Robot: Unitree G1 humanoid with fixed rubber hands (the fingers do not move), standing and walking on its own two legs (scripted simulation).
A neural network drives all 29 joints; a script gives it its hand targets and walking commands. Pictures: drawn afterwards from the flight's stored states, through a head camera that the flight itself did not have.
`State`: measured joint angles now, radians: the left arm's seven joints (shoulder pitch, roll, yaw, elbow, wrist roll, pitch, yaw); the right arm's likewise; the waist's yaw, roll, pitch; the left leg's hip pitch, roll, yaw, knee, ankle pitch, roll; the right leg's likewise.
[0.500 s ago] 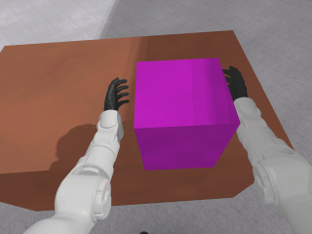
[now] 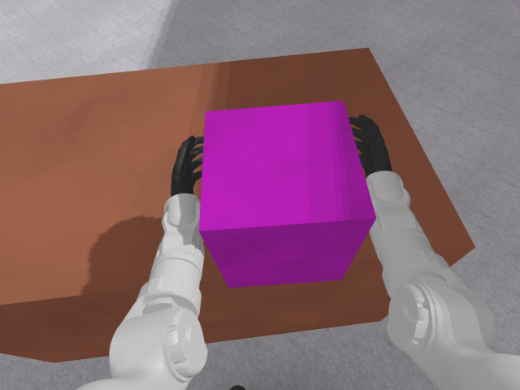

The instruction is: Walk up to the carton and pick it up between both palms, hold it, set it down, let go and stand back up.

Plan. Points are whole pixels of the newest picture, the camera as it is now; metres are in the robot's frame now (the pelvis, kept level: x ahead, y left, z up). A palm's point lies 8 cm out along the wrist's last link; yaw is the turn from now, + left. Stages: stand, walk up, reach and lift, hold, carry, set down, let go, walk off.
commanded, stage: reach and lift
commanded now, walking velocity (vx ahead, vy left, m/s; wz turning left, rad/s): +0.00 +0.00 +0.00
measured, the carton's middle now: (280, 204) +0.40 +0.00 +0.01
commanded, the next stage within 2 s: none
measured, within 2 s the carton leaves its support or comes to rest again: leaves its support in 1.38 s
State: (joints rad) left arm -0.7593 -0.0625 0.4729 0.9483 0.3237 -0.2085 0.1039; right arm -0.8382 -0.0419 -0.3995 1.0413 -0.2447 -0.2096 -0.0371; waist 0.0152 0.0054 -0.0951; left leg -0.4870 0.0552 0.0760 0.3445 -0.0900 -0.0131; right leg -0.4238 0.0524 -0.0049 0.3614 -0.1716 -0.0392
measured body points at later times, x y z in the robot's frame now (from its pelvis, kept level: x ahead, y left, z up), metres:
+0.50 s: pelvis +0.01 +0.00 +0.00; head +0.07 +0.01 +0.45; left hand +0.41 +0.16 +0.05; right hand +0.43 -0.15 +0.06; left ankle +0.03 +0.13 -0.74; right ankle -0.01 -0.09 -0.74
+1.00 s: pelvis +0.01 +0.00 +0.00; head +0.06 +0.01 +0.45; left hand +0.41 +0.16 +0.05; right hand +0.43 -0.15 +0.06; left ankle +0.03 +0.13 -0.74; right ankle -0.01 -0.09 -0.74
